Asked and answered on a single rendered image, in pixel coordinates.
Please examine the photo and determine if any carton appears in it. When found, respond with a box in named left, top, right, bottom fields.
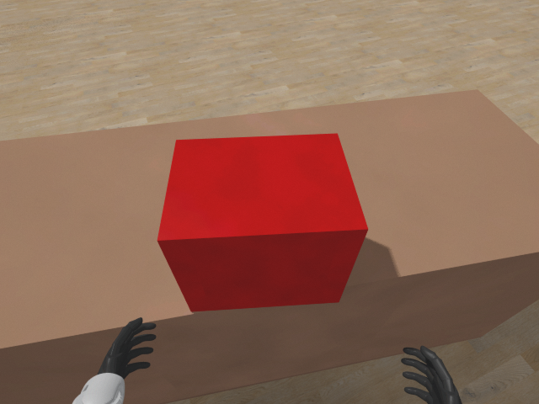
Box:
left=157, top=133, right=368, bottom=311

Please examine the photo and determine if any left robot hand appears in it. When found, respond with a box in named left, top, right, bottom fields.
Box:
left=98, top=317, right=156, bottom=379

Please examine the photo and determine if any robot left forearm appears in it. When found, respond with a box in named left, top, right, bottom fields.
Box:
left=72, top=373, right=125, bottom=404

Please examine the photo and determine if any pedestal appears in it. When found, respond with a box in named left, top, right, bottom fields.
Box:
left=0, top=89, right=539, bottom=404

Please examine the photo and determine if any right robot hand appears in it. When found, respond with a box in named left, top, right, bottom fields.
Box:
left=401, top=346, right=462, bottom=404

